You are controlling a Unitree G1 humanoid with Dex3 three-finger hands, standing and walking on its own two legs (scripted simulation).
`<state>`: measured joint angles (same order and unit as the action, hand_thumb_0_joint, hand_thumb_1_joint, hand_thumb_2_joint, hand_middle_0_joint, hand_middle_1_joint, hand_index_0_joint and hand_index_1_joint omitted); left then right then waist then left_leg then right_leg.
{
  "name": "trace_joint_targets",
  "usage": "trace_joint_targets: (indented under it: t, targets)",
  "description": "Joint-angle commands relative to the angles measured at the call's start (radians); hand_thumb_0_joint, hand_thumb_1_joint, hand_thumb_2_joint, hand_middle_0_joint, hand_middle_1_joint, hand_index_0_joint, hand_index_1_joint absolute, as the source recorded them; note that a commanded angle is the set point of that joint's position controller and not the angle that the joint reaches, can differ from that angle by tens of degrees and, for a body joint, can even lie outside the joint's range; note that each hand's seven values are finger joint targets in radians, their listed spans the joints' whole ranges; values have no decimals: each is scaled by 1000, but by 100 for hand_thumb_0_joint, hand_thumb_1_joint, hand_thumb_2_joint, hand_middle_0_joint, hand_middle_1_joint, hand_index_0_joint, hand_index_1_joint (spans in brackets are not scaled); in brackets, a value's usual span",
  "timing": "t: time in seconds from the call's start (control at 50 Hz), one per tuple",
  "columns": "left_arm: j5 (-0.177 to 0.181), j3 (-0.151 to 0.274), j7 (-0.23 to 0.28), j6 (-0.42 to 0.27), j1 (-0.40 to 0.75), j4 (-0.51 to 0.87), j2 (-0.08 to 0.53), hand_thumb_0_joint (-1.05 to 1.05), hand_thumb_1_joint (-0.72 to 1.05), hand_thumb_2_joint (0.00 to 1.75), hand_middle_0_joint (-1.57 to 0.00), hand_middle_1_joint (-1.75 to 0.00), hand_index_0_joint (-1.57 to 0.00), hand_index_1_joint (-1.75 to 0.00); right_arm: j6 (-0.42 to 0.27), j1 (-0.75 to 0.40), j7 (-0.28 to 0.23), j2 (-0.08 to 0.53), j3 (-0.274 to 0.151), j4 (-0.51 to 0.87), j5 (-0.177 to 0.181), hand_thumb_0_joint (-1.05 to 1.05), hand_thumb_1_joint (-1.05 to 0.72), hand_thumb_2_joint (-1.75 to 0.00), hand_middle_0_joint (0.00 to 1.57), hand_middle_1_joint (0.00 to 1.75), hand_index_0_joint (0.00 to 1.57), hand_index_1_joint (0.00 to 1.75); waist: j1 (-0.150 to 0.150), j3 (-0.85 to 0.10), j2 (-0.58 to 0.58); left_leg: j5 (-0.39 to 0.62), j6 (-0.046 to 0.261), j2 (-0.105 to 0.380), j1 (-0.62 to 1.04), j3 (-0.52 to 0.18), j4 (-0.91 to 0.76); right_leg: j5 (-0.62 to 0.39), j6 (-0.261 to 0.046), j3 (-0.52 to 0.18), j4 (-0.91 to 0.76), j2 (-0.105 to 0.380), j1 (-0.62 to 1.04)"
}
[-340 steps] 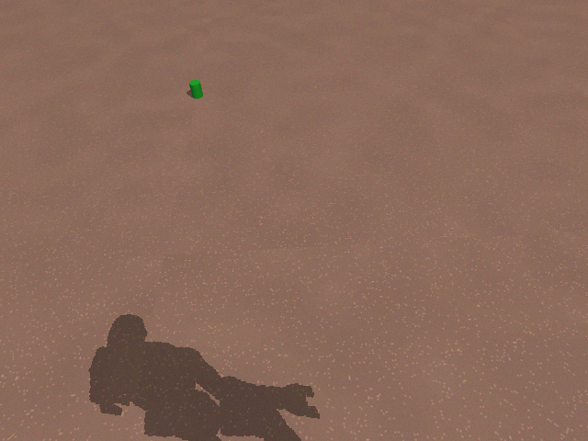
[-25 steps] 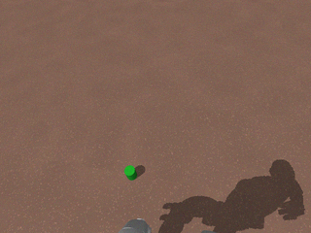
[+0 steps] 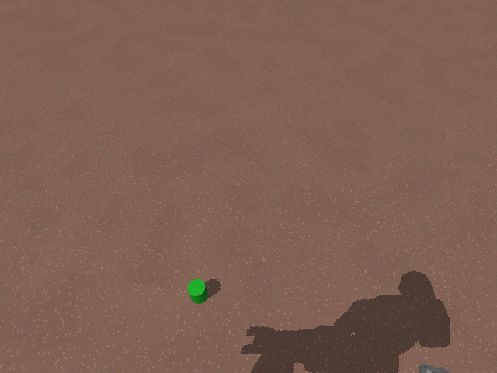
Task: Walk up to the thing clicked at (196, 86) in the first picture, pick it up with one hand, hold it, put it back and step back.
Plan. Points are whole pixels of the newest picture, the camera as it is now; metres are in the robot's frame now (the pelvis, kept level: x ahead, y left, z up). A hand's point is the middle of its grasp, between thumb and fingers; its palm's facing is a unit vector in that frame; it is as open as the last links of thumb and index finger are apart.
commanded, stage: walk up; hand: left
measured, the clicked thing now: (198, 291) +0.49 +0.23 -0.72
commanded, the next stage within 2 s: stand in 0.86 s
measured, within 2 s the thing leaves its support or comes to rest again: neither
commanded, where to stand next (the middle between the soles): +0.11 -0.02 m, yaw -2 degrees
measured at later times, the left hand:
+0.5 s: hand out of the picture +0.09 +0.24 -0.14, palm faces -0.03 -0.94 -0.34, open 7.4 cm
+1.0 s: hand out of the picture +0.11 +0.24 -0.14, palm faces -0.03 -0.94 -0.34, open 7.4 cm
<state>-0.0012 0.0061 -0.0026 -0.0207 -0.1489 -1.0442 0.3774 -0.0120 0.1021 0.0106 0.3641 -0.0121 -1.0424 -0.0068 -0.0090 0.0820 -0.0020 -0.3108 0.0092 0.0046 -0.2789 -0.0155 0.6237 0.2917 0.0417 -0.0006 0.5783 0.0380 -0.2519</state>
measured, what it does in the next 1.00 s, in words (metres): stands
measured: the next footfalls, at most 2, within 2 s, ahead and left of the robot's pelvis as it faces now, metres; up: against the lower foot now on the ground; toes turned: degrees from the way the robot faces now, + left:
none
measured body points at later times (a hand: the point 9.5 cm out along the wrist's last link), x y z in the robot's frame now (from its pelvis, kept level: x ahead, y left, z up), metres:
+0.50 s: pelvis +0.00 -0.01 +0.02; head +0.01 -0.01 +0.47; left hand +0.09 +0.29 -0.11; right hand +0.09 -0.32 -0.11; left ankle +0.02 +0.11 -0.73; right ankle +0.01 -0.15 -0.73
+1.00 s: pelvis +0.01 -0.01 +0.02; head +0.03 -0.01 +0.47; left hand +0.11 +0.29 -0.11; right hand +0.09 -0.31 -0.11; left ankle +0.02 +0.11 -0.73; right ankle +0.01 -0.15 -0.73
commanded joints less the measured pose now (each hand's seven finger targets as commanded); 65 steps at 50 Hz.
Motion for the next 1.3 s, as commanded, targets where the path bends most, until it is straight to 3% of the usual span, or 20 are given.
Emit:
trace_joint_targets:
  t: [0.0, 0.1, 0.3, 0.42, 0.82, 0.84, 0.92, 0.96, 1.08, 1.28]
  targets:
    - [7, 43, 14, -35, 59, 28, 219, 0, 90, 90, -20, -30, -20, -30, -28, -59, -16, 221, -42, 33, 6, 0, -90, -90, 20, 30, 20, 30, -1, -126, 2, 266, 43, 101, 28, -120, -185, -212, -71, -77, -120, 71, 109]
    - [10, 31, 14, -26, 85, -2, 204, 0, 90, 90, -20, -30, -20, -30, -22, -84, -15, 223, -46, -7, 4, 0, -90, -90, 20, 30, 20, 30, -1, -155, -25, 261, 39, 108, 97, -114, -243, -206, -62, -57, -168, 75, 128]
    - [2, 28, 9, -21, 124, -45, 201, 0, 90, 90, -20, -30, -20, -30, -16, -104, -8, 208, -41, -50, 3, 0, -90, -90, 20, 30, 20, 30, 6, -102, -7, 153, 20, 97, 112, -95, -324, -145, -49, -70, -262, 82, 120]
    - [-4, 34, 9, -22, 127, -55, 203, 0, 90, 90, -20, -30, -20, -30, -15, -104, -7, 203, -42, -55, 0, 0, -90, -90, 20, 30, 20, 30, 10, -100, 3, 157, 14, 94, 131, -77, -332, -158, -47, -78, -290, 86, 122]
    - [-8, 40, 13, -18, 124, -57, 188, 0, 90, 90, -20, -30, -20, -30, -12, -72, -13, 197, -47, -59, -2, 0, -90, -90, 20, 30, 20, 30, 17, -129, 14, 264, 12, 105, 182, -51, -325, -254, -48, -80, -286, 86, 146]
    - [-3, 44, 15, -16, 121, -47, 194, 0, 90, 90, -20, -30, -20, -30, -12, -81, -15, 188, -43, -49, -2, 0, -90, -90, 20, 30, 20, 30, 14, -116, 41, 291, 3, 122, 166, -78, -342, -251, -48, -74, -284, 84, 143]
    - [-1, 42, 15, -16, 107, -43, 179, 0, 90, 90, -20, -30, -20, -30, -16, -86, -15, 197, -42, -49, -1, 0, -90, -90, 20, 30, 20, 30, 11, -127, 9, 342, 1, 126, 179, -70, -334, -295, -47, -77, -287, 91, 165]
    - [-1, 46, 15, -15, 109, -40, 188, 0, 90, 90, -20, -30, -20, -30, -18, -81, -16, 190, -40, -51, -2, 0, -90, -90, 20, 30, 20, 30, 11, -143, -4, 349, -2, 125, 186, -66, -340, -312, -48, -79, -285, 94, 179]
    - [-4, 44, 11, -11, 114, -37, 185, 0, 90, 90, -20, -30, -20, -30, -14, -78, -14, 194, -39, -51, -2, 0, -90, -90, 20, 30, 20, 30, 15, -130, -16, 215, -1, 119, 159, -68, -363, -206, -46, -80, -309, 91, 170]
    - [-5, 43, 12, -16, 103, -34, 184, 0, 90, 90, -20, -30, -20, -30, -17, -81, -14, 192, -39, -49, 0, 0, -90, -90, 20, 30, 20, 30, 15, -136, -7, 328, 0, 126, 208, -66, -340, -302, -47, -76, -307, 95, 159]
